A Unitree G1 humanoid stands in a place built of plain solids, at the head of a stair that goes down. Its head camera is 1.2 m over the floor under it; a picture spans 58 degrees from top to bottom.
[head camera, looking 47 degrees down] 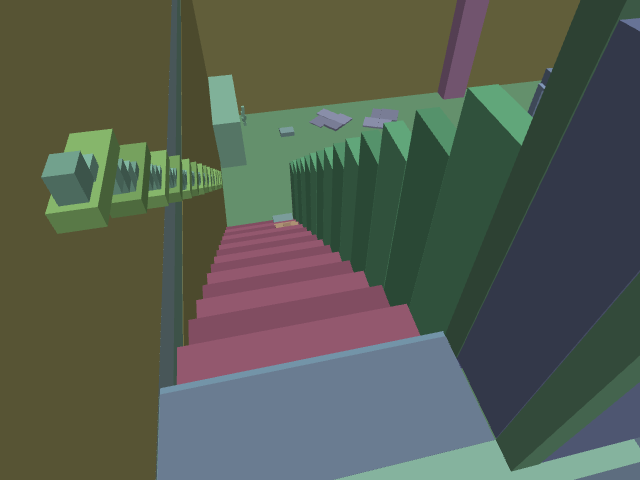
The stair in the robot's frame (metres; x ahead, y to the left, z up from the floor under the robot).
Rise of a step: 0.19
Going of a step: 0.25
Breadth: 0.87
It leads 12 degrees to the left of straight ahead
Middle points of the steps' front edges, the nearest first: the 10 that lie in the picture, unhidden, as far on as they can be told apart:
0.63 0.04 0.00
0.87 0.09 -0.19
1.11 0.14 -0.39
1.35 0.19 -0.58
1.59 0.25 -0.78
1.83 0.30 -0.97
2.07 0.35 -1.17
2.31 0.41 -1.36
2.55 0.46 -1.56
2.79 0.51 -1.75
